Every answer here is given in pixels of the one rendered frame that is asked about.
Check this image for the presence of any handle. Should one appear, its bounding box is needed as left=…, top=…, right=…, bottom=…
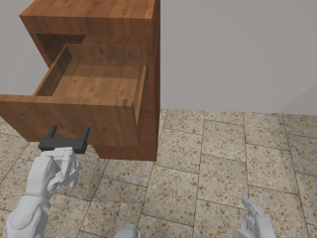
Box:
left=38, top=125, right=90, bottom=155

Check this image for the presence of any robot right hand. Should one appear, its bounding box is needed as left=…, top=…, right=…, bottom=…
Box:
left=238, top=197, right=277, bottom=238

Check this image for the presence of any drawer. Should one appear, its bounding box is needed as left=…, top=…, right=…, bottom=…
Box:
left=0, top=44, right=149, bottom=148

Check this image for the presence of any cabinet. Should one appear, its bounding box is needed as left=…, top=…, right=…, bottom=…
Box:
left=19, top=0, right=160, bottom=162

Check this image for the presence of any robot left forearm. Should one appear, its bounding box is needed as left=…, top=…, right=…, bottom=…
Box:
left=5, top=194, right=51, bottom=238

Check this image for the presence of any robot left hand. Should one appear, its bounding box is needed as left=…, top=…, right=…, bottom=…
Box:
left=25, top=147, right=81, bottom=200

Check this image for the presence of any robot left shin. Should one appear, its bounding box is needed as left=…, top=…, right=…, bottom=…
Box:
left=126, top=224, right=136, bottom=228

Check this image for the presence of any robot left thigh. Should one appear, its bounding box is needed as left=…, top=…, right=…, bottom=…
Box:
left=114, top=227, right=142, bottom=238

